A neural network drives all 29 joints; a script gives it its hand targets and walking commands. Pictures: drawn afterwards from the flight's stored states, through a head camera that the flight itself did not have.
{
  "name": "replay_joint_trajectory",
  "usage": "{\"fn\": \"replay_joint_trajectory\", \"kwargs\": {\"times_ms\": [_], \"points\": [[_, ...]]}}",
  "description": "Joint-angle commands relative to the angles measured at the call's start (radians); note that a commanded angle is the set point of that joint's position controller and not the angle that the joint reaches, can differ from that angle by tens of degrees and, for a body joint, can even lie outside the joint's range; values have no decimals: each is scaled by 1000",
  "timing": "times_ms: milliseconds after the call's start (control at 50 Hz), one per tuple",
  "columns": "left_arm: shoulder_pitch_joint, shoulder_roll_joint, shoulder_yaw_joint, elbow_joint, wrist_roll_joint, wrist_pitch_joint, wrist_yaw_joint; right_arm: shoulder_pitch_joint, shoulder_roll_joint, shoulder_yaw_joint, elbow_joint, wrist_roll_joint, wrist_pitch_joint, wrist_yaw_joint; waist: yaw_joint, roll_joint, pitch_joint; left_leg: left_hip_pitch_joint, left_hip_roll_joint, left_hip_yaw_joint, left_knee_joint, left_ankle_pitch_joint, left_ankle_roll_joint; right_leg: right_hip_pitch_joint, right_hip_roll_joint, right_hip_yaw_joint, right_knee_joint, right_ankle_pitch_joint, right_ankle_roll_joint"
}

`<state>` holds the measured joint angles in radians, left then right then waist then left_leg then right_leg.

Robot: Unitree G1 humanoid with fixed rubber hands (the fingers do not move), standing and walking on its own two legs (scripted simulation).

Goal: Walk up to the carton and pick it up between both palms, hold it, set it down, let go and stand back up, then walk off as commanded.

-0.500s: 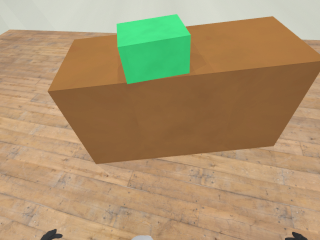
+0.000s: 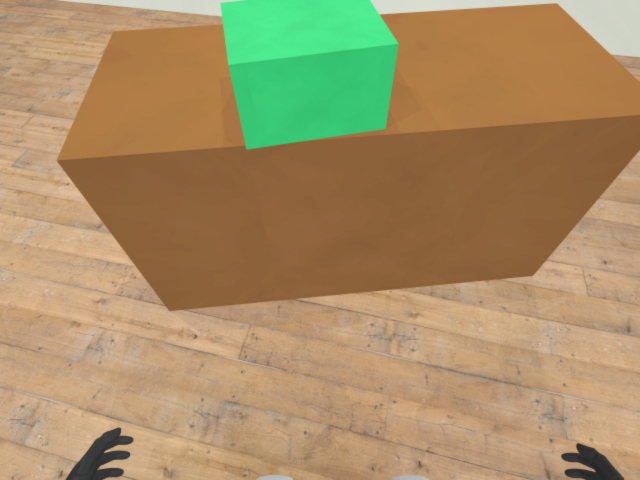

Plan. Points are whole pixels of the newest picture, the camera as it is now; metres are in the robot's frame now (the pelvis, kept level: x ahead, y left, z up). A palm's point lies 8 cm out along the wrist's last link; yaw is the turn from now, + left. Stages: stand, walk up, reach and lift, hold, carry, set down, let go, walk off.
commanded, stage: walk off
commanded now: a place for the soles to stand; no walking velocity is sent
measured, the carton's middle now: (304, 67) +0.86 +0.05 +0.03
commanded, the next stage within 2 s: stand in 0.02 s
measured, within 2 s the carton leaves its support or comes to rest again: neither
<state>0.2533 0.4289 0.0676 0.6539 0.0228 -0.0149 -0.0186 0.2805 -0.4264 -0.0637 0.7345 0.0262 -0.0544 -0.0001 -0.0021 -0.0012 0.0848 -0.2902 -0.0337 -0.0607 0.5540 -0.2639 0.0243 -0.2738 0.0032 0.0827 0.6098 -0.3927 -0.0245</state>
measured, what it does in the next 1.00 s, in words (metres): steps on the spot: right foot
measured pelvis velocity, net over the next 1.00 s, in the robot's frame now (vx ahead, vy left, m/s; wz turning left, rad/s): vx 0.00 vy -0.01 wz -0.01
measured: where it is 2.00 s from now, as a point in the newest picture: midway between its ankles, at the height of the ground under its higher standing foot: outside the picture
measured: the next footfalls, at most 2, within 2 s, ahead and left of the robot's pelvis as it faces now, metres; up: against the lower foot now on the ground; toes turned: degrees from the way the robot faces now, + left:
right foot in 0.02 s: +0.04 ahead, -0.15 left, +0.00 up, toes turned +4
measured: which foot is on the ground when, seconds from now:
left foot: down 0.00-1.00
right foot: up 0.00-0.00, down 0.02-1.00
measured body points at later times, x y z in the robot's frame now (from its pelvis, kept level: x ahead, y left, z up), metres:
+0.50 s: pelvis +0.00 -0.01 +0.00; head +0.00 -0.02 +0.45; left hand +0.15 +0.31 -0.06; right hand +0.14 -0.33 -0.09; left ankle +0.01 +0.11 -0.73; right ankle +0.00 -0.15 -0.73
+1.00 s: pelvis +0.00 -0.01 +0.00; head +0.00 -0.02 +0.45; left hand +0.15 +0.30 -0.07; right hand +0.15 -0.34 -0.08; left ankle +0.01 +0.11 -0.73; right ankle +0.00 -0.15 -0.73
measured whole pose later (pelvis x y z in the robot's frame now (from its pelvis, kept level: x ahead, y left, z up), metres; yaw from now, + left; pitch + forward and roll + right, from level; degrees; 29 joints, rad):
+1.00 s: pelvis +0.00 -0.01 +0.00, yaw +0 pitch +0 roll +0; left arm 0.21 0.41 0.07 0.66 0.02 -0.02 -0.01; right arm 0.18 -0.43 -0.06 0.73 0.03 -0.04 0.00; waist 0.01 0.02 0.00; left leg -0.29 -0.02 -0.05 0.56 -0.27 0.01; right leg -0.27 0.01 0.07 0.56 -0.29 0.01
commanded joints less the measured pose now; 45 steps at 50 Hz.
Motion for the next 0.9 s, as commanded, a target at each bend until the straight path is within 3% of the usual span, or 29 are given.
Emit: {"fn": "replay_joint_trajectory", "kwargs": {"times_ms": [0, 20, 40, 60, 120, 160, 180, 240, 340, 460, 540, 580, 700, 880], "points": [[26, 188, 49, 54, -2, -34, 23, -51, -150, -18, -46, -17, 3, -9, 32, -15, -248, 1, 76, -55, 73, 372, 13, 259, -113, 108, -171, 430, -71], [1, 199, 46, 54, 1, -39, 27, -62, -131, -8, -40, -12, 14, -7, 21, -67, -224, -52, 37, -17, 78, 185, 0, 238, -182, 172, -202, 417, -88], [-49, 215, 48, 51, 6, -36, 24, -51, -133, -13, -27, -17, 22, -8, 6, -108, -188, -17, 15, 7, 80, -79, 2, 141, -235, 173, -205, 334, -143], [-84, 202, 39, 46, 5, -36, 20, -40, -138, -18, -12, -22, 20, -6, -16, -111, -159, 24, 35, 2, 26, -119, 10, 108, -214, 138, -179, 326, -142], [-56, 148, 19, 54, -13, -30, 21, -80, -169, -26, -9, -34, 3, -5, 14, -57, -150, 102, 101, -84, -33, 329, 42, 41, -96, 32, -124, 356, -51], [-48, 141, 21, 52, -15, -32, 24, -86, -171, -20, -15, -29, -1, -8, 27, -55, -150, 90, 129, -114, -18, 433, 57, 43, -75, 33, -117, 371, -45], [-51, 151, 22, 51, -12, -34, 24, -84, -171, -18, -7, -27, 2, -8, 26, -51, -159, 84, 115, -91, -5, 451, 42, 59, -86, 46, -122, 387, -53], [-78, 153, 19, 48, -10, -34, 21, -106, -159, -18, -8, -31, 8, -5, 17, -34, -141, 77, 89, -60, -25, 317, 28, 29, -102, 63, -146, 318, -66], [-113, 154, 17, 46, -3, -34, 13, -118, -172, -19, -8, -37, 7, 2, 12, -20, -108, 48, 96, -105, -95, 107, 36, -28, -90, 70, -182, 102, -56], [-112, 158, 19, 50, -1, -32, 11, -127, -169, -16, -10, -40, 6, 3, 18, -15, -95, 26, 97, -117, -113, 68, 35, -26, -84, 71, -187, 67, -52], [-102, 156, 20, 52, -2, -33, 11, -129, -172, -19, -12, -40, 4, 4, 20, 15, -98, 29, 106, -123, -110, 115, 36, -10, -74, 57, -161, 123, -46], [-106, 124, 19, 49, -16, -30, 10, -159, -164, -5, 12, -59, -9, 4, 14, -23, -118, 68, 137, -132, -145, 118, 34, 40, -72, 35, -145, 162, -18], [-102, 131, 18, 48, -19, -32, 14, -160, -164, -3, 21, -55, -9, 2, 10, -12, -138, 103, 124, -94, -105, 238, 25, 69, -89, 41, -147, 274, -18], [-103, 126, 19, 44, -19, -30, 18, -173, -159, -1, 21, -54, -3, 5, 5, -18, -146, 109, 120, -83, -100, 219, 28, 68, -91, 46, -162, 261, -19]]}}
